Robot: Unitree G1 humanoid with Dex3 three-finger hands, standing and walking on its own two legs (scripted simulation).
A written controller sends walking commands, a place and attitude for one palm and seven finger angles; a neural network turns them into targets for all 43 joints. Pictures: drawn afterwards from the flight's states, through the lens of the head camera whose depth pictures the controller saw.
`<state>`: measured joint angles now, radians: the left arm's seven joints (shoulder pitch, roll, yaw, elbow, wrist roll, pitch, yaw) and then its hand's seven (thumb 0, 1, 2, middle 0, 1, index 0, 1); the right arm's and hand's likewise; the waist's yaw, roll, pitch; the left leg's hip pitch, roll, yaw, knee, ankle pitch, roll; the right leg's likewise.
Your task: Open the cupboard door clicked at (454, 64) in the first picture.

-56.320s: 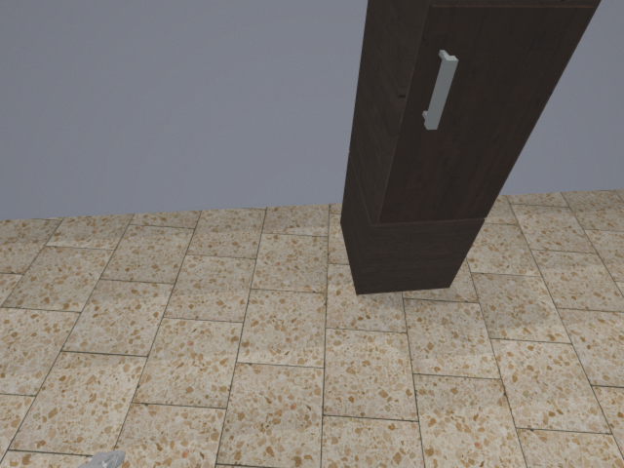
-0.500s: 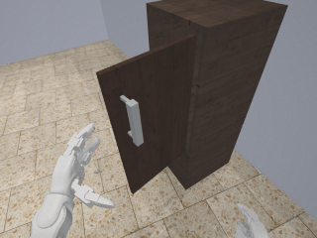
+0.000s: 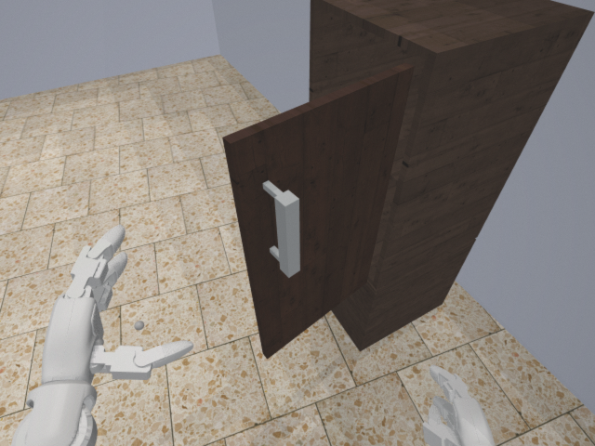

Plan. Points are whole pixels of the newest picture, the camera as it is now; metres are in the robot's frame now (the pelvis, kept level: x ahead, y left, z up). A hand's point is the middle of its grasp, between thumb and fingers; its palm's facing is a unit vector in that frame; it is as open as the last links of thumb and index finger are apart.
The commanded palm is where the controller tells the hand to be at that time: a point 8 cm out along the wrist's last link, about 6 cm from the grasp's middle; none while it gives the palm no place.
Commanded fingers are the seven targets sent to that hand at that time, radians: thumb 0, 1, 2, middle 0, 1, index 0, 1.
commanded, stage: draw the hand back to the body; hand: left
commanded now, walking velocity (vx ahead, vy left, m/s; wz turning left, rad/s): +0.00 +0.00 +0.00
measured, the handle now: (280, 230) +0.39 +0.08 +0.09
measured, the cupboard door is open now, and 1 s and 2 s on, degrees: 100 100 100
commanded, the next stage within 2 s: step back with the hand held close in 0.78 s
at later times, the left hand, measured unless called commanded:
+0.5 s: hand (76, 307) +0.20 +0.26 +0.15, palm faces +0.46 -0.79 -0.40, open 8.1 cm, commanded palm +0.16 +0.29 +0.17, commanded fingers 0.00 0.90 0.90 -0.20 -0.30 -0.20 -0.30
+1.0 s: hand (86, 309) +0.20 +0.25 +0.16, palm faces +0.42 -0.80 -0.43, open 7.4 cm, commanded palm +0.15 +0.28 +0.17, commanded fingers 0.00 0.90 0.90 -0.20 -0.30 -0.20 -0.30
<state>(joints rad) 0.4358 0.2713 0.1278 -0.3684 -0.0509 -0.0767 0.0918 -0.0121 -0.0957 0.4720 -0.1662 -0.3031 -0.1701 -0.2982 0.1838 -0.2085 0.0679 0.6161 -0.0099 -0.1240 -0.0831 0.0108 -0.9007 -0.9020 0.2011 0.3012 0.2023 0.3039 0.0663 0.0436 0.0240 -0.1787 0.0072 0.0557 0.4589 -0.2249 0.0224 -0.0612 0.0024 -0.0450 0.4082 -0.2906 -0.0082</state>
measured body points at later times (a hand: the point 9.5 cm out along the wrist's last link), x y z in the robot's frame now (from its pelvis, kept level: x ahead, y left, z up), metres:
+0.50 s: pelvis +0.01 -0.01 +0.00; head +0.00 -0.02 +0.45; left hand +0.17 +0.30 +0.18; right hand +0.20 -0.23 -0.08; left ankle +0.02 +0.10 -0.74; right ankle -0.04 -0.11 -0.74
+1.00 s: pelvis +0.00 -0.02 +0.00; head +0.00 -0.03 +0.45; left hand +0.17 +0.29 +0.18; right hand +0.19 -0.25 -0.09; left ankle +0.02 +0.10 -0.74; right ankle -0.04 -0.11 -0.74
